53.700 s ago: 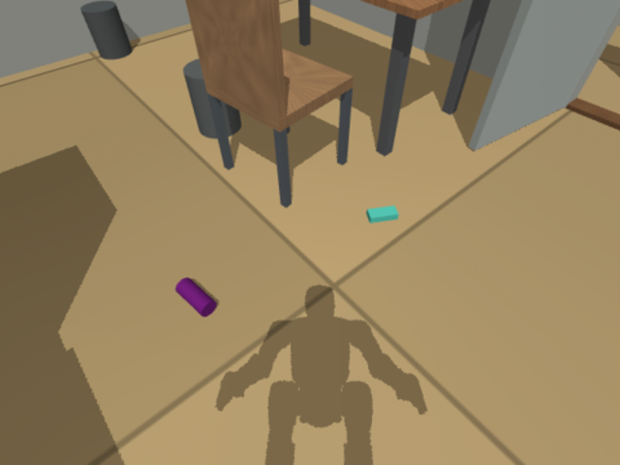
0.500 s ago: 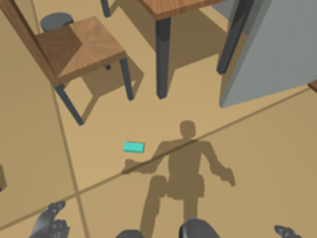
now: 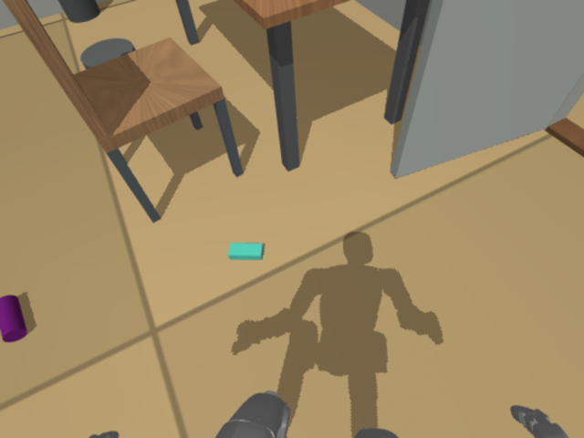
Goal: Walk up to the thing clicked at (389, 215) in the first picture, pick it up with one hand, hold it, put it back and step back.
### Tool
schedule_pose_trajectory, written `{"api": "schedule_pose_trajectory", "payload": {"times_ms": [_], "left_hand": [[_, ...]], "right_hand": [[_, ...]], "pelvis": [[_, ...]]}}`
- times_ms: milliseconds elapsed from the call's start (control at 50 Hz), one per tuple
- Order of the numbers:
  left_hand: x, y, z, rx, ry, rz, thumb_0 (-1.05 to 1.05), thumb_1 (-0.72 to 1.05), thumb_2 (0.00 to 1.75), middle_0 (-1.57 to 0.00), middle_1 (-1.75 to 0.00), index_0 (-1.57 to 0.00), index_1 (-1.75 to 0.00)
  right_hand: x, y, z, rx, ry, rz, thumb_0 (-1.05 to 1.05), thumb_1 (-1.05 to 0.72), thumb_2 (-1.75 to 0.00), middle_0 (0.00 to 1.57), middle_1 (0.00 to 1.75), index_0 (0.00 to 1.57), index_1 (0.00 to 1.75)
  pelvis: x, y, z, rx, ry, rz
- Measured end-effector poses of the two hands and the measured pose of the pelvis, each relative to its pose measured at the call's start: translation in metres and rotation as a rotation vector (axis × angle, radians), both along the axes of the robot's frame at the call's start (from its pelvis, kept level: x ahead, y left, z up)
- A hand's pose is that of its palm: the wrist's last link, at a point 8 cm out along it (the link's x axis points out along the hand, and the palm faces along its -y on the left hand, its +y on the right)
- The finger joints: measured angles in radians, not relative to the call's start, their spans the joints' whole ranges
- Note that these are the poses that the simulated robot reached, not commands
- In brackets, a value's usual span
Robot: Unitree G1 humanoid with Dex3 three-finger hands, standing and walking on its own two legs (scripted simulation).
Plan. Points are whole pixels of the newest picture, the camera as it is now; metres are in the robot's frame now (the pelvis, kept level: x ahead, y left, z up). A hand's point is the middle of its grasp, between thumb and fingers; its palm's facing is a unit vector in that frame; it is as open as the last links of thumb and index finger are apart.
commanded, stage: step back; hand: left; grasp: from above
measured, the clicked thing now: (246, 251) +0.79 +0.27 -0.75
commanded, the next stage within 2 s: stand in 1.78 s
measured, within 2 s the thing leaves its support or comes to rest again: neither
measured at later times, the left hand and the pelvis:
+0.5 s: hand out of the picture -0.09 +0.25 -0.15, palm faces +0.00 -0.91 -0.42, open 7.3 cm; pelvis -0.18 -0.03 -0.01, yaw -1 degrees
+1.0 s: hand out of the picture -0.27 +0.26 -0.14, palm faces +0.10 -0.91 -0.40, open 7.4 cm; pelvis -0.31 -0.03 +0.00, yaw +4 degrees
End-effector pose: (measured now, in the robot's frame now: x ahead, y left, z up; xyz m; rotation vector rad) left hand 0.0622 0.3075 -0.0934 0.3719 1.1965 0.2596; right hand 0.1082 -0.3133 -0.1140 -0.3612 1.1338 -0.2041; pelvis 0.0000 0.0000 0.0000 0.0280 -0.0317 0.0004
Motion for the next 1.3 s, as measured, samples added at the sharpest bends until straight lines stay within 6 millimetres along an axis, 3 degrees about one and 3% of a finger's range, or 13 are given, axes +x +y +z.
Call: {"api": "schedule_pose_trajectory", "payload": {"times_ms": [160,260,380,480,620,760,840,920,1000,1160,1300], "left_hand": [[-0.019,0.014,-0.006,0.016,-0.122,-0.002,0.01,0.9,0.9,-0.21,-0.3,-0.21,-0.3],[-0.047,0.016,-0.012,-0.008,-0.121,0.016,0.01,0.91,0.9,-0.21,-0.3,-0.21,-0.3],[-0.099,0.004,-0.012,-0.027,-0.072,0.006,0.01,0.91,0.9,-0.21,-0.3,-0.21,-0.3],[-0.152,-0.01,-0.017,-0.005,-0.021,-0.011,0.01,0.91,0.9,-0.21,-0.3,-0.21,-0.3],[-0.232,-0.03,-0.003,0.014,0.029,0.021,0.01,0.9,0.9,-0.21,-0.3,-0.21,-0.3],[-0.269,-0.018,0.006,0.055,-0.047,0.043,0.01,0.9,0.9,-0.21,-0.3,-0.21,-0.3],[-0.292,-0.002,-0.003,0.048,-0.084,0.065,0.01,0.9,0.9,-0.21,-0.3,-0.21,-0.3],[-0.319,0.001,-0.007,0.015,-0.048,0.09,0.01,0.9,0.9,-0.21,-0.3,-0.21,-0.3],[-0.342,-0.004,-0.01,-0.017,-0.017,0.096,0.01,0.91,0.9,-0.21,-0.3,-0.21,-0.3],[-0.38,-0.028,-0.01,-0.034,0.02,0.116,0.01,0.91,0.9,-0.21,-0.3,-0.21,-0.3],[-0.389,-0.021,-0.006,-0.047,0.034,0.148,0.01,0.9,0.9,-0.21,-0.3,-0.21,-0.3]], "right_hand": [[-0.065,0.009,-0.007,-0.023,0.086,0.053,0.01,-0.91,-0.9,0.2,0.3,0.2,0.3],[-0.1,0.018,0.002,-0.015,0.075,0.064,0.01,-0.91,-0.9,0.2,0.3,0.2,0.3],[-0.123,0.008,0.015,-0.025,0.0,0.057,0.01,-0.91,-0.9,0.21,0.3,0.2,0.3],[-0.141,-0.014,0.007,-0.016,-0.07,0.056,0.01,-0.9,-0.9,0.21,0.3,0.2,0.3],[-0.2,-0.032,0.0,0.008,-0.02,0.018,0.01,-0.91,-0.9,0.2,0.3,0.2,0.3],[-0.27,-0.031,-0.009,0.0,0.095,0.056,0.01,-0.91,-0.9,0.2,0.3,0.2,0.3],[-0.3,-0.021,-0.012,-0.005,0.119,0.07,0.01,-0.91,-0.9,0.2,0.3,0.2,0.3],[-0.325,-0.01,-0.004,0.015,0.097,0.061,0.01,-0.91,-0.9,0.2,0.3,0.2,0.3],[-0.335,-0.007,0.002,0.027,0.064,0.057,0.01,-0.91,-0.9,0.21,0.3,0.2,0.3],[-0.326,-0.018,0.002,0.038,0.03,0.057,0.01,-0.91,-0.9,0.21,0.3,0.2,0.3],[-0.317,-0.015,0.009,0.015,0.052,0.096,0.01,-0.91,-0.9,0.2,0.3,0.2,0.3]], "pelvis": [[-0.053,0.004,-0.01,-0.015,0.001,0.07],[-0.09,0.004,-0.007,-0.015,-0.024,0.063],[-0.129,-0.006,0.0,-0.037,-0.011,0.019],[-0.168,-0.023,-0.011,-0.03,-0.003,-0.018],[-0.216,-0.035,-0.002,-0.004,-0.009,-0.002],[-0.261,-0.034,-0.003,-0.003,-0.008,0.064],[-0.286,-0.026,-0.01,0.009,-0.021,0.096],[-0.301,-0.022,-0.004,-0.001,-0.029,0.089],[-0.309,-0.026,0.0,-0.008,-0.029,0.072],[-0.316,-0.035,0.003,-0.032,-0.029,0.054],[-0.311,-0.021,0.008,-0.026,-0.014,0.087]]}}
